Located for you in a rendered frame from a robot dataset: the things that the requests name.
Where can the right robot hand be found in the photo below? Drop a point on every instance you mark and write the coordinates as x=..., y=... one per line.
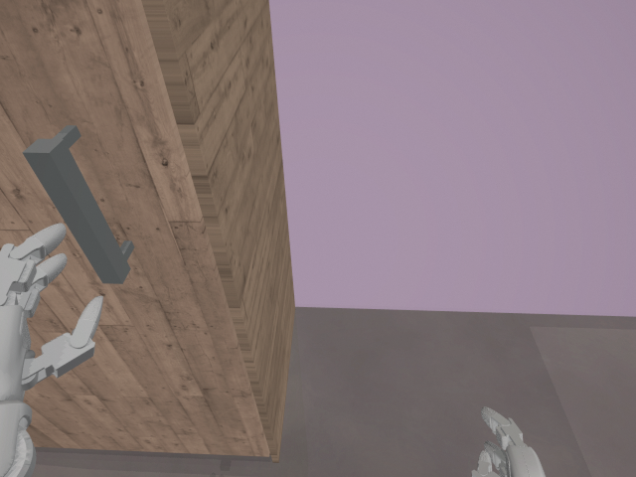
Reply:
x=519, y=460

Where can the handle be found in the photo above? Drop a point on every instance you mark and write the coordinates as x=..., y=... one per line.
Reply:
x=58, y=172

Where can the wardrobe door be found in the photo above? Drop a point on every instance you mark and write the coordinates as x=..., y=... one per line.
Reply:
x=167, y=373

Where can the robot left forearm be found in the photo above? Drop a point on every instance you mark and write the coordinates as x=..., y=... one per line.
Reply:
x=17, y=451

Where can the left robot hand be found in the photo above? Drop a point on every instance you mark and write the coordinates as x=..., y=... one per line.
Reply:
x=21, y=282

